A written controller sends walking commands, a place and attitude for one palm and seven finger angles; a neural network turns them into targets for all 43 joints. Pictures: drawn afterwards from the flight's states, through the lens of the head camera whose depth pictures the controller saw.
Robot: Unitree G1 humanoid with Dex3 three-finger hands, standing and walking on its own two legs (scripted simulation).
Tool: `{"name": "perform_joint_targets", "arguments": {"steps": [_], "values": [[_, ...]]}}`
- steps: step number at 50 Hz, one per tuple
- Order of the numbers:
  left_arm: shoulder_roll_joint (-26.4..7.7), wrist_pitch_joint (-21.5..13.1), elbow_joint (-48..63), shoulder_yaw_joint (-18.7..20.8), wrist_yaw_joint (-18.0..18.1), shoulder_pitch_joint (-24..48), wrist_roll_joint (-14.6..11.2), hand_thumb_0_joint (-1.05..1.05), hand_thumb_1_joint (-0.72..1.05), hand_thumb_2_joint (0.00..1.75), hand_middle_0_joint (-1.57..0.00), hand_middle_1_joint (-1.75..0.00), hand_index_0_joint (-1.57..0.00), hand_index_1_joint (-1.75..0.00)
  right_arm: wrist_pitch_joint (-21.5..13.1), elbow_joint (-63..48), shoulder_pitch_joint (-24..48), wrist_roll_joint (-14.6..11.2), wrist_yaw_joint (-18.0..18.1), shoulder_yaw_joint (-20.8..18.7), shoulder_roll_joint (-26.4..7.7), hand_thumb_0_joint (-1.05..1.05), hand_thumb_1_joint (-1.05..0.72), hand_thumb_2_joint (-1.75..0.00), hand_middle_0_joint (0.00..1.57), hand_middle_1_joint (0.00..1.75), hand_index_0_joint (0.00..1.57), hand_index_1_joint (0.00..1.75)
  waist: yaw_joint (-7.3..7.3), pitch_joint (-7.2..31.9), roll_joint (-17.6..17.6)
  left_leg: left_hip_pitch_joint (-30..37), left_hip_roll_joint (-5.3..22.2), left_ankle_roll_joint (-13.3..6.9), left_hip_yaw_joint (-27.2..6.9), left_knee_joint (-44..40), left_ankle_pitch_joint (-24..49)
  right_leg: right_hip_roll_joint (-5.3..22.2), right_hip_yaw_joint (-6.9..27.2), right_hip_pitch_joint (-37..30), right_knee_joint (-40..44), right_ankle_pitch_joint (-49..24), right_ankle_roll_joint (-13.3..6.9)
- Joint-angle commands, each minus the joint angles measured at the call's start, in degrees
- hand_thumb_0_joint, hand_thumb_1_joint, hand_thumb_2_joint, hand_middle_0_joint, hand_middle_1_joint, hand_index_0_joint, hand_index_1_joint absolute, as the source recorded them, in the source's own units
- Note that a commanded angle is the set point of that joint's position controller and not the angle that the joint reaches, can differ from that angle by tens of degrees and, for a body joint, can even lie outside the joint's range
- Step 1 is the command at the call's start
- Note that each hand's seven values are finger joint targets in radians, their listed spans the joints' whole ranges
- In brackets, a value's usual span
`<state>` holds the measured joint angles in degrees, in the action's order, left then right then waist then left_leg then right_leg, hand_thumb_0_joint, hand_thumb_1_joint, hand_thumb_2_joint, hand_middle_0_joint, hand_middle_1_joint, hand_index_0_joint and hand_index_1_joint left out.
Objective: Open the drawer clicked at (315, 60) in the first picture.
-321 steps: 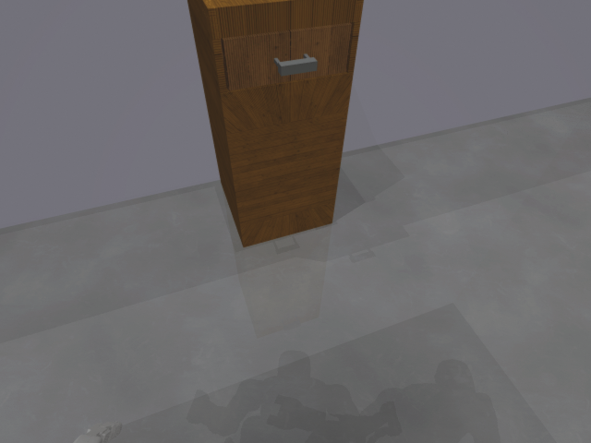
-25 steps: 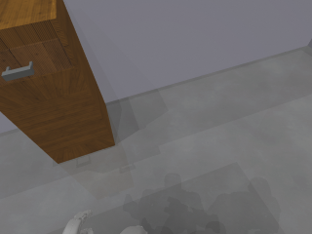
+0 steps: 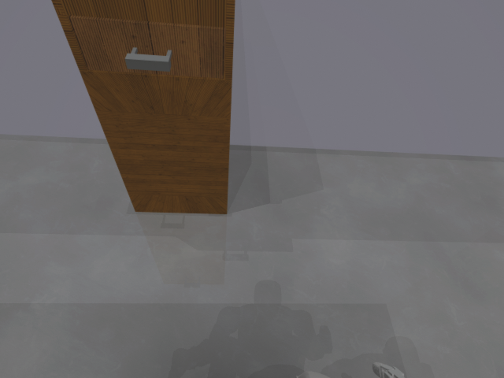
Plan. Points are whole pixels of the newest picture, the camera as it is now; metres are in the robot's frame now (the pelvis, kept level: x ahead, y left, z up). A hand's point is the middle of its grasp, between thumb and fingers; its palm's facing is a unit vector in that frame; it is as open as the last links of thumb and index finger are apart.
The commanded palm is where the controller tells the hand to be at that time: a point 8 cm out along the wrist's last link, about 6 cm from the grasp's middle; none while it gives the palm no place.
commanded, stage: turn to face it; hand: left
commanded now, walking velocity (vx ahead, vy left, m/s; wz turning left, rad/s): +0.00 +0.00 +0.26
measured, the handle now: (150, 57) +0.81 +0.35 +0.03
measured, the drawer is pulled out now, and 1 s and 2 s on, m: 0.00 0.00 0.00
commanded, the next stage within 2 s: take the last steps up to it in 0.02 s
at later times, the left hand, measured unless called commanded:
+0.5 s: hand out of the picture +0.03 +0.15 -0.15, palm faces +0.15 -0.96 -0.23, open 7.4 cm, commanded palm none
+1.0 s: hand out of the picture +0.01 +0.18 -0.18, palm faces +0.27 -0.95 -0.14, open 7.4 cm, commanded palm none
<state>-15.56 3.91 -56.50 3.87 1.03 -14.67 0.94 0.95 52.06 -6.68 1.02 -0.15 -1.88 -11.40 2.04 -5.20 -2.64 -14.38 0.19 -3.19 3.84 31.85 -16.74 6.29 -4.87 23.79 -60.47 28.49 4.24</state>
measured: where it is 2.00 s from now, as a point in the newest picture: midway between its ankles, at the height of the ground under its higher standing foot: (216, 344)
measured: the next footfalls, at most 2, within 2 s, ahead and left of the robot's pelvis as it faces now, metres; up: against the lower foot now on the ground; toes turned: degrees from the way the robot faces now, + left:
right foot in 0.40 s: +0.04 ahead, -0.13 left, +0.00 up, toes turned -1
left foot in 0.92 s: +0.23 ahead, +0.18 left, +0.00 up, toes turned +17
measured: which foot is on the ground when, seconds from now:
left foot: down 0.00-0.40, up 0.42-0.90, down 0.92-1.00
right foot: up 0.00-0.38, down 0.40-0.92, up 0.94-1.00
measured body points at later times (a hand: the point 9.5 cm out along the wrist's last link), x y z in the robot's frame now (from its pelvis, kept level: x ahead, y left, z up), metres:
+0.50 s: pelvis +0.01 -0.03 +0.01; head -0.01 -0.06 +0.46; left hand +0.02 +0.20 -0.13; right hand +0.01 -0.27 -0.16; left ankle +0.01 +0.09 -0.68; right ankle -0.01 -0.12 -0.73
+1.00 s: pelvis +0.15 +0.07 -0.01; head +0.18 +0.08 +0.44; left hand +0.00 +0.24 -0.16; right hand +0.30 -0.13 -0.15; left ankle +0.19 +0.17 -0.73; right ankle +0.03 -0.09 -0.66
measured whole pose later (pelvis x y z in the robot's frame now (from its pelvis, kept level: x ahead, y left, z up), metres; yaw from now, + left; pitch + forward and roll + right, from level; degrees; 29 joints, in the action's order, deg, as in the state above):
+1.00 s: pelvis +0.15 +0.07 -0.01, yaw +8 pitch -1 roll +0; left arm -6.3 -1.6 -68.1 1.8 0.8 -27.8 0.9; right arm -3.9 56.8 -6.5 1.3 -0.5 -2.0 -7.8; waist 3.7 -4.3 -1.5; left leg -20.3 2.2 -2.8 9.0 36.5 -15.6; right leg 6.2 -3.1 13.6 -61.6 28.5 0.0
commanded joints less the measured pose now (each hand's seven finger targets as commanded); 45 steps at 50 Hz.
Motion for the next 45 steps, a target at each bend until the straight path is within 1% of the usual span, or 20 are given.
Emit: {"name": "perform_joint_targets", "arguments": {"steps": [1, 6, 13, 15, 17, 18, 19, 20, 21, 23, 24, 26, 27, 30, 36, 38, 41, 43, 44, 45], "values": [[-3.05, -1.82, 3.95, 0.45, -0.27, -0.31, -0.11, 0.00, 0.90, 0.90, -0.20, -0.30, -0.20, -0.30, -0.91, -1.48, -3.96, -0.30, 1.50, -2.31, -10.74, 0.00, -0.90, -0.90, 0.20, 0.30, 0.20, 0.30, -2.24, 8.07, 9.26, 9.52, 13.43, -5.36, -11.17, -12.42, 35.29, 0.41, 3.02, 4.54, -3.85, -6.06, 0.65], [-2.19, -1.56, 4.10, 0.20, 0.12, 1.14, -0.04, 0.00, 0.90, 0.90, -0.20, -0.30, -0.20, -0.30, -0.97, 0.09, -6.03, -0.22, 1.53, -2.31, -9.52, 0.00, -0.90, -0.90, 0.20, 0.30, 0.20, 0.30, -2.70, 7.07, 9.45, 10.03, 13.83, -6.23, -13.17, -14.26, 30.89, -0.06, 3.43, 4.08, 1.71, -6.42, 1.21], [0.06, -2.65, 5.17, -0.40, -1.06, 4.69, 0.57, 0.00, 0.90, 0.90, -0.20, -0.30, -0.20, -0.30, -1.07, 2.16, -9.47, 0.63, 1.15, -2.89, -9.48, 0.00, -0.90, -0.90, 0.20, 0.30, 0.20, 0.30, -4.30, 2.32, 11.21, 2.47, 13.52, -7.33, -20.74, -20.81, -10.42, -2.18, 1.12, -0.87, 15.56, -2.64, -1.05], [0.47, -3.24, 4.68, -0.44, -1.34, 3.14, 0.59, 0.00, 0.90, 0.90, -0.20, -0.30, -0.20, -0.30, -1.31, 2.66, -9.61, 0.63, 1.11, -2.72, -9.22, 0.00, -0.90, -0.90, 0.20, 0.30, 0.20, 0.30, -3.27, 1.95, 11.20, -0.88, 12.80, -7.17, -21.90, -20.65, -14.04, -3.43, 0.76, -5.86, 21.40, -2.68, -1.72], [1.18, -3.92, 2.37, -0.43, -1.39, -3.30, 0.53, 0.00, 0.90, 0.90, -0.20, -0.30, -0.20, -0.30, -1.28, 2.96, -8.33, 0.38, 1.09, -2.63, -8.73, 0.00, -0.90, -0.90, 0.20, 0.30, 0.20, 0.30, -0.25, 2.82, 9.08, -6.88, 10.09, -5.23, -19.18, -16.84, -17.29, -4.80, -0.85, -17.13, 31.23, -7.82, -2.12], [0.25, -4.45, 0.73, -0.06, -1.18, -7.84, 0.77, 0.00, 0.90, 0.90, -0.20, -0.30, -0.20, -0.30, -1.37, 2.99, -8.04, 0.15, 1.03, -2.51, -7.22, 0.00, -0.90, -0.90, 0.20, 0.30, 0.20, 0.30, 1.77, 3.28, 4.26, -12.54, 6.29, -3.03, -16.07, -10.20, -18.00, -3.48, 0.70, -25.36, 38.24, -8.94, -2.75], [-4.13, -5.07, -0.27, 0.79, -0.57, -11.55, 1.56, 0.00, 0.90, 0.90, -0.20, -0.30, -0.20, -0.30, -1.63, 2.49, -8.52, -0.56, 0.74, -1.81, -3.50, 0.00, -0.90, -0.90, 0.20, 0.30, 0.20, 0.30, 3.41, 4.32, -8.44, -23.08, -0.11, 0.28, -8.45, 5.22, -16.32, 7.81, 14.34, -33.02, 46.47, 3.80, -5.89], [-7.77, -5.11, -0.31, 1.34, 0.01, -14.30, 1.04, 0.00, 0.90, 0.90, -0.20, -0.30, -0.20, -0.30, -1.78, -0.31, -4.66, 0.10, 0.39, -1.72, -3.25, 0.00, -0.90, -0.90, 0.20, 0.30, 0.20, 0.30, 5.33, 0.18, -15.37, -30.18, -2.39, 2.40, -4.20, 17.07, -15.96, 20.26, 31.52, -28.56, 55.28, 15.21, -10.84], [-7.23, -5.19, 0.31, 1.06, 0.33, -12.40, 0.44, 0.00, 0.90, 0.90, -0.20, -0.30, -0.20, -0.30, -1.51, -0.74, -3.20, 1.02, -0.10, -2.59, -6.24, 0.00, -0.90, -0.90, 0.20, 0.30, 0.20, 0.30, 3.60, -2.60, -7.03, -29.48, 0.58, 2.37, -7.25, 23.17, -11.84, 21.91, 31.97, -20.71, 57.93, 18.52, -12.30], [-3.85, -6.70, 0.31, 0.51, 0.46, -7.06, 0.22, 0.00, 0.90, 0.90, -0.20, -0.30, -0.20, -0.30, -0.90, 2.14, -6.55, 1.08, -0.82, -3.12, -5.56, 0.00, -0.90, -0.90, 0.20, 0.30, 0.20, 0.30, -0.06, -5.45, -6.43, -26.18, 2.67, 2.73, -7.19, 28.29, -3.03, 17.42, 26.71, -13.97, 58.25, 14.26, -10.37], [-1.45, -6.97, 0.15, -0.22, 0.41, -5.85, 0.10, 0.00, 0.90, 0.90, -0.20, -0.30, -0.20, -0.30, -0.66, 3.92, -9.19, 1.07, -1.12, -3.24, -5.06, 0.00, -0.90, -0.90, 0.20, 0.30, 0.20, 0.30, -1.75, -5.84, -4.44, -24.58, 3.64, 3.09, -6.62, 29.68, 0.54, 14.93, 19.92, -13.03, 57.10, 8.07, -9.10], [0.51, -7.68, -0.52, -0.87, 0.23, -7.07, -0.04, 0.00, 0.90, 0.90, -0.20, -0.30, -0.20, -0.30, -0.39, 5.64, -12.44, 0.94, -1.35, -2.79, -2.53, 0.00, -0.90, -0.90, 0.20, 0.30, 0.20, 0.30, -2.60, -4.73, -2.82, -23.30, 3.30, 4.28, -4.65, 30.94, 6.08, 10.45, 10.11, -14.29, 55.33, -4.41, -7.21], [0.91, -7.94, -1.25, -0.96, 0.22, -8.45, -0.08, 0.00, 0.90, 0.90, -0.20, -0.30, -0.20, -0.30, -0.32, 5.91, -12.65, 0.80, -1.34, -2.80, -1.96, 0.00, -0.90, -0.90, 0.20, 0.30, 0.20, 0.30, -2.43, -4.48, -3.45, -23.68, 3.43, 4.79, -4.04, 31.15, 7.80, 9.64, 7.53, -15.33, 55.11, -8.17, -6.85], [2.12, -8.55, -3.71, -1.44, 0.29, -13.22, 0.01, 0.00, 0.90, 0.90, -0.20, -0.30, -0.20, -0.30, -0.51, 5.42, -10.43, 0.60, -1.52, -2.68, -1.67, 0.00, -0.90, -0.90, 0.20, 0.30, 0.20, 0.30, -1.19, -3.93, -4.70, -25.31, 4.35, 5.32, -3.09, 29.62, 10.69, 8.97, 5.05, -18.75, 54.61, -15.09, -7.07], [1.69, -9.29, -7.39, -1.23, 0.75, -18.03, 0.66, 0.00, 0.90, 0.90, -0.20, -0.30, -0.20, -0.30, -1.20, 2.75, -2.33, 0.44, -2.06, -1.97, -0.76, 0.00, -0.90, -0.90, 0.20, 0.30, 0.20, 0.30, 0.43, -4.79, -5.01, -27.72, 6.44, 4.78, -0.84, 19.57, 8.90, 11.69, 4.65, -23.50, 52.54, -23.31, -10.69], [1.54, -9.09, -8.35, -1.28, 0.87, -19.09, 0.76, 0.00, 0.90, 0.90, -0.20, -0.30, -0.20, -0.30, -1.69, 1.89, 0.73, 0.34, -2.28, -1.38, 0.21, 0.00, -0.90, -0.90, 0.20, 0.30, 0.20, 0.30, 1.25, -4.78, -5.83, -24.73, 5.70, 4.21, 1.18, 13.69, 7.49, 11.46, 2.85, -23.96, 50.62, -29.97, -10.54], [0.60, -8.45, -8.88, -0.89, 1.00, -18.36, 1.02, 0.00, 0.90, 0.90, -0.20, -0.30, -0.20, -0.30, -2.48, 1.54, 1.35, 0.03, -2.31, -1.01, 0.55, 0.00, -0.90, -0.90, 0.20, 0.30, 0.20, 0.30, 0.93, -4.38, -8.44, -16.35, 4.05, 2.13, 2.69, 6.94, 3.57, 11.63, 1.76, -22.04, 47.12, -34.73, -10.33], [-0.10, -8.19, -8.98, -0.61, 0.92, -17.60, 0.80, 0.00, 0.90, 0.90, -0.20, -0.30, -0.20, -0.30, -3.30, 3.49, -4.44, 0.26, -1.61, -1.32, -0.49, 0.00, -0.90, -0.90, 0.20, 0.30, 0.20, 0.30, -1.89, 0.10, -6.34, -4.62, 0.66, 0.88, 5.49, 1.22, 3.14, 10.05, -0.57, -20.73, 37.45, -44.31, -9.52], [0.29, -8.06, -9.18, -0.66, 0.83, -17.15, 0.60, 0.00, 0.90, 0.90, -0.20, -0.30, -0.20, -0.30, -3.76, 6.04, -12.41, 0.61, -1.01, -1.76, -2.48, 0.00, -0.90, -0.90, 0.20, 0.30, 0.20, 0.30, -5.43, 5.02, -2.64, 7.19, -0.16, 0.32, 5.29, -2.97, 6.09, 7.73, -2.36, -17.40, 26.36, -45.27, -8.20], [2.21, -8.06, -8.57, -0.79, 0.50, -18.66, 0.06, 0.00, 0.90, 0.90, -0.20, -0.30, -0.20, -0.30, -4.25, 8.24, -21.56, 1.05, -0.14, -2.96, -8.04, 0.00, -0.90, -0.90, 0.20, 0.30, 0.20, 0.30, -8.58, 13.56, 7.41, 22.26, 8.80, -1.54, -3.82, -4.00, 10.39, 3.51, -5.02, -8.80, 12.29, -30.34, -6.01]]}}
